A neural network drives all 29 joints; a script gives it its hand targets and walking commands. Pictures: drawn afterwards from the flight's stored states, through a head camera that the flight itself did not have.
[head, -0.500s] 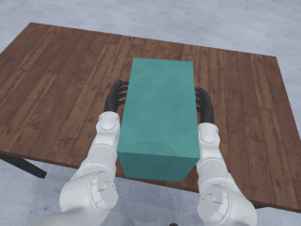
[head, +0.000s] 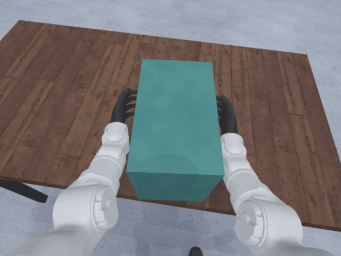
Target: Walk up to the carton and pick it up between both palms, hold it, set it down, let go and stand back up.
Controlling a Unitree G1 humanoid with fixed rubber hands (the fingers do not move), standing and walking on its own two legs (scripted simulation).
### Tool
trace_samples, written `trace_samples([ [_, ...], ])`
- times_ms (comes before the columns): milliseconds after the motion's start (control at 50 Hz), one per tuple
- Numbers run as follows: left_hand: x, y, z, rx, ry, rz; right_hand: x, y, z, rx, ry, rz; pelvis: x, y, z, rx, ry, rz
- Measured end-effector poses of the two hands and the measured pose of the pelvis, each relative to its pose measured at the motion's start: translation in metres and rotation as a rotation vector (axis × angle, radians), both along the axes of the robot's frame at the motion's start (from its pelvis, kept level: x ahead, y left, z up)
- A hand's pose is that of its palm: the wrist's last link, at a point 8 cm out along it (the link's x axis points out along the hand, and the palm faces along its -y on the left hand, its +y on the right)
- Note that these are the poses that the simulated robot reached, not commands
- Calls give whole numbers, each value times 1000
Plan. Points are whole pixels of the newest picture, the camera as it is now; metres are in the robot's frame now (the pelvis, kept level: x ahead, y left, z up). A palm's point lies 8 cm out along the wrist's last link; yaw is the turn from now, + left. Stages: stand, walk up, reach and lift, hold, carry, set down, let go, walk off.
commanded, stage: set down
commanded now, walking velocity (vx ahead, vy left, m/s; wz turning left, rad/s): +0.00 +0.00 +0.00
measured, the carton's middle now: (174, 133) +0.40 +0.00 +0.01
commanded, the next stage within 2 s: none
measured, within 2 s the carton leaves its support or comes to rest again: neither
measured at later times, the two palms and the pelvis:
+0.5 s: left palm (93, 113) +0.43 +0.20 +0.06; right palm (247, 111) +0.44 -0.17 +0.06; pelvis -0.02 +0.00 -0.02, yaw +0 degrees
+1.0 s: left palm (87, 84) +0.43 +0.18 +0.15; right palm (266, 84) +0.43 -0.17 +0.16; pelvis -0.04 -0.03 -0.01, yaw +2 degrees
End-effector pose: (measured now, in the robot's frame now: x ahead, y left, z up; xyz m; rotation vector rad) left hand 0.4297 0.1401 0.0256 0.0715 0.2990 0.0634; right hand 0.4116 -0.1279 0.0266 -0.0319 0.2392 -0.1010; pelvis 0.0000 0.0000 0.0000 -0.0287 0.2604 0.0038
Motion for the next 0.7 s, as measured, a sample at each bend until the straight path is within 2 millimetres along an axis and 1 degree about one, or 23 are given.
trace_samples([
  [80, 7, 5, 3, -11, -21, 12, 7, 2, -4, 16, 0, 1, -1, 2, -6, -2, 63, -5],
  [140, 9, 11, 3, -17, -8, 21, 12, 1, -5, 27, 20, 7, -2, 3, -9, -3, 72, -9],
  [240, 6, 25, 4, -17, 2, 41, 21, -3, 3, 12, 14, 22, -3, 4, -13, -7, 95, -6],
  [300, 2, 37, 5, -11, 1, 57, 23, -10, 10, 0, 15, 17, -5, 3, -14, -8, 100, 0],
  [360, -2, 48, 7, -4, -10, 77, 24, -21, 16, -9, 16, 0, -8, 2, -16, -10, 105, 6],
  [440, -3, 57, 19, 3, -52, 94, 25, -35, 28, -11, -3, -16, -14, 0, -19, -13, 116, 9],
  [500, -2, 55, 30, 5, -79, 85, 26, -40, 37, -8, -15, -7, -19, -2, -21, -13, 118, 12],
  [700, -2, 32, 65, -22, -91, 60, 21, -42, 67, 20, -33, 24, -35, -13, -22, 16, 97, 13],
])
